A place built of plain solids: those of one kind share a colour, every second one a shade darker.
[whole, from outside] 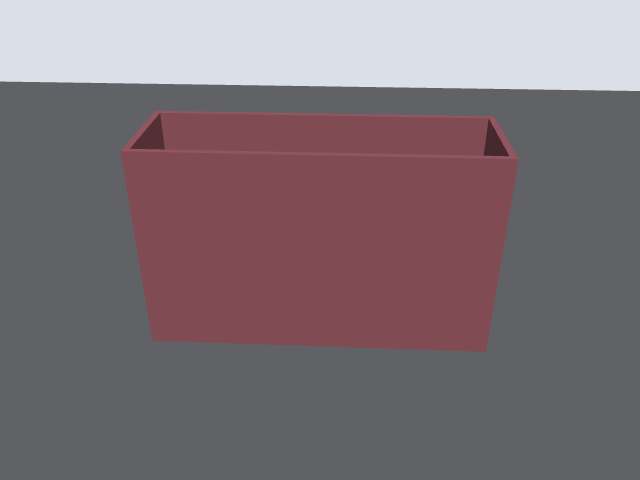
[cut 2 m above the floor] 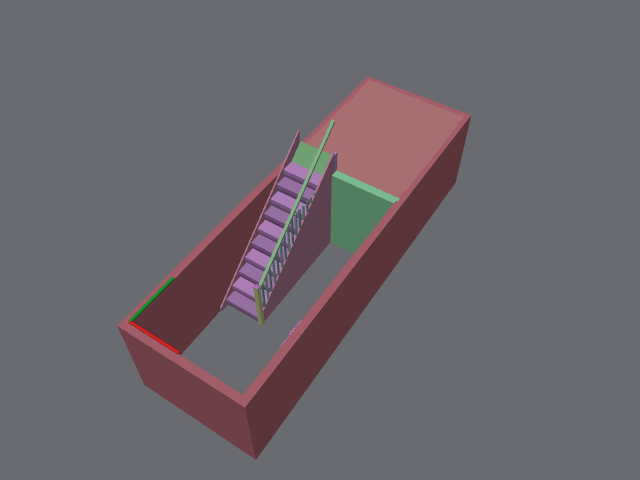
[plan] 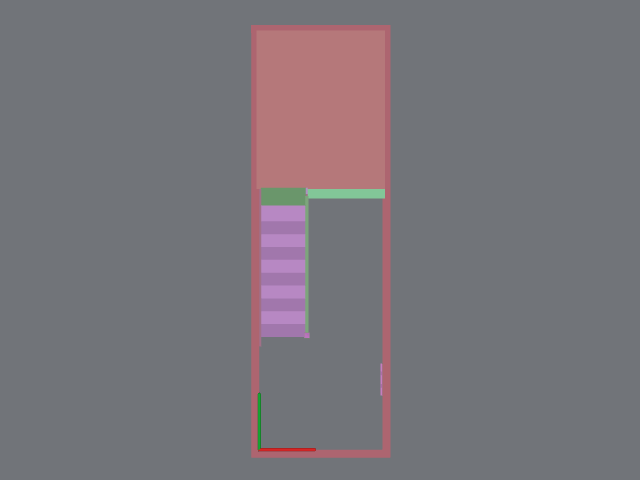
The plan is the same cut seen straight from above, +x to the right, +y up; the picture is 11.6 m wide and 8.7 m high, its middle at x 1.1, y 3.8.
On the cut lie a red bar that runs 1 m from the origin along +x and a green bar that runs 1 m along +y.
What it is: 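A row house's entrance hall, a dwelling of no particular year; the hall below, the landing 2.45 m above it, and between them a joiner's timber flight of 12 risers of about 0.204 m on goings of about 0.233 m, 0.81 m clear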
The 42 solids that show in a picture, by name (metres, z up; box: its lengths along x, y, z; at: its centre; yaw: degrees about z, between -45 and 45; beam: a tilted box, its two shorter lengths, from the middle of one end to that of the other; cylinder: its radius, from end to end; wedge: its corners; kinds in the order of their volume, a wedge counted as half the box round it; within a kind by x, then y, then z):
{
 "upper_1": {"box": [2.33, 2.88, 2.5], "at": [1.11, 6.16, 1.2]},
 "wall_1": {"box": [0.15, 7.85, 4.86], "at": [-0.07, 3.77, 2.38]},
 "wall_2": {"box": [2.53, 0.15, 4.86], "at": [1.11, -0.07, 2.38]},
 "wall_3": {"box": [2.53, 0.15, 4.86], "at": [1.11, 7.62, 2.38]},
 "wall_4": {"box": [0.15, 7.85, 4.86], "at": [2.31, 3.77, 2.38]},
 "carriage_1": {"wedge": [[0.03, 2.1, -0.05], [0.03, 2.1, 0.01], [0.03, 4.75, -0.05], [0.03, 4.75, 2.33], [0.85, 2.1, -0.05], [0.85, 2.1, 0.01], [0.85, 4.75, -0.05], [0.85, 4.75, 2.33]]},
 "upper_edge_1": {"box": [1.4, 0.17, 2.5], "at": [1.58, 4.64, 1.2]},
 "string_1": {"wedge": [[0.0, 1.87, -0.05], [0.0, 1.87, 0.11], [0.0, 4.72, -0.05], [0.0, 4.72, 2.61], [0.03, 1.87, -0.05], [0.03, 1.87, 0.11], [0.03, 4.72, -0.05], [0.03, 4.72, 2.61]]},
 "string_2": {"wedge": [[0.84, 2.07, -0.05], [0.84, 2.07, 0.29], [0.84, 4.63, -0.05], [0.84, 4.63, 2.53], [0.88, 2.07, -0.05], [0.88, 2.07, 0.29], [0.88, 4.63, -0.05], [0.88, 4.63, 2.53]]},
 "rail_1": {"wedge": [[0.83, 2.1, 1.06], [0.83, 2.1, 1.13], [0.83, 4.6, 3.25], [0.83, 4.6, 3.31], [0.89, 2.1, 1.06], [0.89, 2.1, 1.13], [0.89, 4.6, 3.25], [0.89, 4.6, 3.31]]},
 "tread_1": {"wedge": [[0.02, 2.04, 0.11], [0.02, 2.04, 0.21], [0.02, 2.33, 0.11], [0.02, 2.33, 0.21], [0.85, 2.04, 0.11], [0.85, 2.04, 0.21], [0.85, 2.33, 0.11], [0.85, 2.33, 0.21]]},
 "tread_2": {"wedge": [[0.02, 2.28, 0.31], [0.02, 2.28, 0.41], [0.02, 2.56, 0.31], [0.02, 2.56, 0.41], [0.85, 2.28, 0.31], [0.85, 2.28, 0.41], [0.85, 2.56, 0.31], [0.85, 2.56, 0.41]]},
 "tread_3": {"wedge": [[0.02, 2.51, 0.51], [0.02, 2.51, 0.61], [0.02, 2.8, 0.51], [0.02, 2.8, 0.61], [0.85, 2.51, 0.51], [0.85, 2.51, 0.61], [0.85, 2.8, 0.51], [0.85, 2.8, 0.61]]},
 "tread_4": {"wedge": [[0.02, 2.74, 0.72], [0.02, 2.74, 0.82], [0.02, 3.03, 0.72], [0.02, 3.03, 0.82], [0.85, 2.74, 0.72], [0.85, 2.74, 0.82], [0.85, 3.03, 0.72], [0.85, 3.03, 0.82]]},
 "tread_5": {"wedge": [[0.02, 2.97, 1.03], [0.02, 2.98, 0.93], [0.02, 3.26, 0.93], [0.02, 3.26, 1.03], [0.85, 2.97, 1.03], [0.85, 2.98, 0.93], [0.85, 3.26, 0.93], [0.85, 3.26, 1.03]]},
 "tread_6": {"wedge": [[0.02, 3.21, 1.13], [0.02, 3.21, 1.23], [0.02, 3.5, 1.13], [0.02, 3.5, 1.23], [0.85, 3.21, 1.13], [0.85, 3.21, 1.23], [0.85, 3.5, 1.13], [0.85, 3.5, 1.23]]},
 "tread_7": {"wedge": [[0.02, 3.44, 1.33], [0.02, 3.44, 1.43], [0.02, 3.73, 1.33], [0.02, 3.73, 1.43], [0.85, 3.44, 1.33], [0.85, 3.44, 1.43], [0.85, 3.73, 1.33], [0.85, 3.73, 1.43]]},
 "tread_8": {"wedge": [[0.02, 3.67, 1.64], [0.02, 3.68, 1.54], [0.02, 3.96, 1.54], [0.02, 3.96, 1.64], [0.85, 3.67, 1.64], [0.85, 3.68, 1.54], [0.85, 3.96, 1.54], [0.85, 3.96, 1.64]]},
 "tread_9": {"wedge": [[0.02, 3.91, 1.74], [0.02, 3.91, 1.84], [0.02, 4.2, 1.74], [0.02, 4.2, 1.84], [0.85, 3.91, 1.74], [0.85, 3.91, 1.84], [0.85, 4.2, 1.74], [0.85, 4.2, 1.84]]},
 "tread_10": {"wedge": [[0.02, 4.14, 1.94], [0.02, 4.14, 2.04], [0.02, 4.43, 1.94], [0.02, 4.43, 2.04], [0.85, 4.14, 1.94], [0.85, 4.14, 2.04], [0.85, 4.43, 1.94], [0.85, 4.43, 2.04]]},
 "riser_1": {"wedge": [[0.02, 2.07, -0.05], [0.02, 2.07, 0.11], [0.02, 2.33, 0.09], [0.02, 2.33, 0.11], [0.85, 2.07, -0.05], [0.85, 2.07, 0.11], [0.85, 2.33, 0.09], [0.85, 2.33, 0.11]]},
 "riser_2": {"wedge": [[0.02, 3.0, 0.79], [0.02, 3.0, 0.93], [0.02, 3.26, 0.91], [0.02, 3.26, 0.93], [0.85, 3.0, 0.79], [0.85, 3.0, 0.93], [0.85, 3.26, 0.91], [0.85, 3.26, 0.93]]},
 "riser_3": {"wedge": [[0.02, 3.23, 1.0], [0.02, 3.23, 1.14], [0.02, 3.5, 1.11], [0.02, 3.5, 1.14], [0.85, 3.23, 1.0], [0.85, 3.23, 1.14], [0.85, 3.5, 1.11], [0.85, 3.5, 1.14]]},
 "riser_4": {"wedge": [[0.02, 3.47, 1.2], [0.02, 3.47, 1.34], [0.02, 3.73, 1.32], [0.02, 3.73, 1.34], [0.85, 3.47, 1.2], [0.85, 3.47, 1.34], [0.85, 3.73, 1.32], [0.85, 3.73, 1.34]]},
 "riser_5": {"wedge": [[0.02, 3.7, 1.4], [0.02, 3.7, 1.54], [0.02, 3.96, 1.52], [0.02, 3.96, 1.54], [0.85, 3.7, 1.4], [0.85, 3.7, 1.54], [0.85, 3.96, 1.52], [0.85, 3.96, 1.54]]},
 "riser_6": {"wedge": [[0.02, 3.93, 1.61], [0.02, 3.93, 1.75], [0.02, 4.2, 1.72], [0.02, 4.2, 1.75], [0.85, 3.93, 1.61], [0.85, 3.93, 1.75], [0.85, 4.2, 1.72], [0.85, 4.2, 1.75]]},
 "riser_7": {"wedge": [[0.02, 4.17, 1.81], [0.02, 4.17, 1.95], [0.02, 4.43, 1.93], [0.02, 4.43, 1.95], [0.85, 4.17, 1.81], [0.85, 4.17, 1.95], [0.85, 4.43, 1.93], [0.85, 4.43, 1.95]]},
 "wall_mirror_1": {"box": [0.034, 0.58, 0.86], "at": [2.21, 1.27, 1.51]},
 "bal_1": {"box": [0.034, 0.034, 0.78], "at": [0.86, 2.22, 0.79]},
 "bal_2": {"box": [0.034, 0.034, 0.78], "at": [0.86, 2.35, 0.9]},
 "bal_3": {"box": [0.034, 0.034, 0.78], "at": [0.86, 2.47, 1.01]},
 "bal_4": {"box": [0.034, 0.034, 0.78], "at": [0.86, 2.6, 1.12]},
 "bal_5": {"box": [0.034, 0.034, 0.78], "at": [0.86, 2.72, 1.23]},
 "bal_6": {"box": [0.034, 0.034, 0.78], "at": [0.86, 2.85, 1.34]},
 "bal_7": {"box": [0.034, 0.034, 0.78], "at": [0.86, 2.97, 1.45]},
 "bal_8": {"box": [0.034, 0.034, 0.78], "at": [0.86, 3.1, 1.56]},
 "bal_9": {"box": [0.034, 0.034, 0.78], "at": [0.86, 3.23, 1.67]},
 "bal_10": {"box": [0.034, 0.034, 0.78], "at": [0.86, 3.35, 1.78]},
 "bal_11": {"box": [0.034, 0.034, 0.78], "at": [0.86, 3.48, 1.89]},
 "bal_12": {"box": [0.034, 0.034, 0.78], "at": [0.86, 3.6, 2.0]},
 "newel_foot_1": {"box": [0.09, 0.09, 1.26], "at": [0.86, 2.07, 0.58]},
 "apron_1": {"wedge": [[0.84, 4.63, -0.05], [0.84, 4.63, 2.45], [0.84, 4.75, -0.05], [0.84, 4.75, 2.45], [0.88, 4.63, -0.05], [0.88, 4.63, 2.45], [0.88, 4.75, -0.05], [0.88, 4.75, 2.45]]}
}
